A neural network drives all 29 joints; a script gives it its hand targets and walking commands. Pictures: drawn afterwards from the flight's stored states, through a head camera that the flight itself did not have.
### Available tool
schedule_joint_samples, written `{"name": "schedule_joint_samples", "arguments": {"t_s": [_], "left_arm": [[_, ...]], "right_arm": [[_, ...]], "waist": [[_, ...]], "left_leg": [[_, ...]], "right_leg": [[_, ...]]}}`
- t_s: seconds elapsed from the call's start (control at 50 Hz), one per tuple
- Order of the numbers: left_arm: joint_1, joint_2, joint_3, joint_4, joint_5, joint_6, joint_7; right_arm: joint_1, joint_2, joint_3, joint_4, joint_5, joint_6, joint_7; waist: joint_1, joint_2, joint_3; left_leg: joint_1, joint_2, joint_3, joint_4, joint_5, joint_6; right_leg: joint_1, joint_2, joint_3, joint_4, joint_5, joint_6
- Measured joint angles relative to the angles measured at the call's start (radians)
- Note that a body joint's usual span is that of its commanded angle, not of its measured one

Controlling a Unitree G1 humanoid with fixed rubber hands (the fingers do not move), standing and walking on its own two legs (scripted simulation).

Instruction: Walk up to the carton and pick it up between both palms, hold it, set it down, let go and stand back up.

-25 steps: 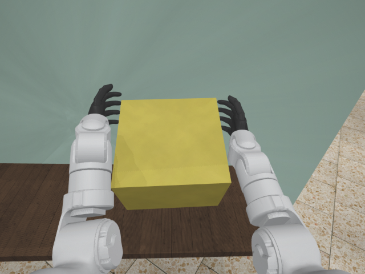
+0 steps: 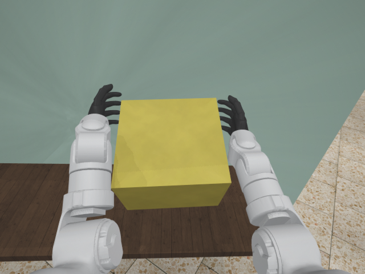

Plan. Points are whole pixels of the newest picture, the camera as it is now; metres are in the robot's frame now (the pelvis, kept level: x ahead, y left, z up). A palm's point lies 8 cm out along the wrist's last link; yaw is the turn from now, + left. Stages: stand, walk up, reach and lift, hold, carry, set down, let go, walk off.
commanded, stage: hold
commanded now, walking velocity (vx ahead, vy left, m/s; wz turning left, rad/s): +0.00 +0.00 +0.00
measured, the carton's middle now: (171, 154) +0.35 +0.01 +0.13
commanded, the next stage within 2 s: none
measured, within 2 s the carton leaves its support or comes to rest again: neither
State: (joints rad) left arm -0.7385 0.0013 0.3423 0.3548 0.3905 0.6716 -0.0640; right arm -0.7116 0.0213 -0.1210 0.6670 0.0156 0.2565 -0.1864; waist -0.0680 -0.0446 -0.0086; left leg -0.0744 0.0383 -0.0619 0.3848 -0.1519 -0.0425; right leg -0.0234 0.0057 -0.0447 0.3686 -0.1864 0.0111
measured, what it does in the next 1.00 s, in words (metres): stands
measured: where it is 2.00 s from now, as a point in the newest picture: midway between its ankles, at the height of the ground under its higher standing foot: outside the picture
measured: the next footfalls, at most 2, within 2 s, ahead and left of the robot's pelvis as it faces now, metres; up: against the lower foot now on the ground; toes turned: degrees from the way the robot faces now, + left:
none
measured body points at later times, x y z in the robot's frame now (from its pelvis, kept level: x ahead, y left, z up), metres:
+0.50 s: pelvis +0.00 +0.00 +0.00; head -0.07 +0.02 +0.44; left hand +0.39 +0.16 +0.21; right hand +0.38 -0.14 +0.19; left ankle +0.05 +0.15 -0.74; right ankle +0.02 -0.11 -0.74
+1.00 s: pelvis +0.00 +0.00 +0.00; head -0.07 +0.02 +0.44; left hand +0.39 +0.16 +0.21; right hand +0.38 -0.14 +0.19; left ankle +0.05 +0.15 -0.74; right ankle +0.02 -0.11 -0.74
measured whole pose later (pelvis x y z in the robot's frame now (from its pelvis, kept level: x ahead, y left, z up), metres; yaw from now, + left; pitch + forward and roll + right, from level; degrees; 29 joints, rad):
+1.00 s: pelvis +0.00 +0.00 +0.00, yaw +0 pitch -9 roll -1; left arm -0.74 0.00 0.34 0.35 0.39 0.67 -0.07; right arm -0.71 0.02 -0.12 0.66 0.02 0.26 -0.19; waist -0.07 -0.04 -0.01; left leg -0.07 0.04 -0.06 0.38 -0.15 -0.04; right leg -0.02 0.01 -0.04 0.37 -0.19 0.01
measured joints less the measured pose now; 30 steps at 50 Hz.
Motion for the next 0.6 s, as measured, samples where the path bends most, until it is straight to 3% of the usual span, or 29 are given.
{"name": "schedule_joint_samples", "arguments": {"t_s": [0.6], "left_arm": [[0.000,0.000,0.000,-0.001,0.000,0.000,-0.001]], "right_arm": [[-0.001,0.000,0.000,-0.004,0.000,0.001,0.000]], "waist": [[0.000,0.000,0.000]], "left_leg": [[0.000,0.000,0.000,0.000,0.001,0.000]], "right_leg": [[0.000,0.000,0.000,0.000,0.001,0.000]]}}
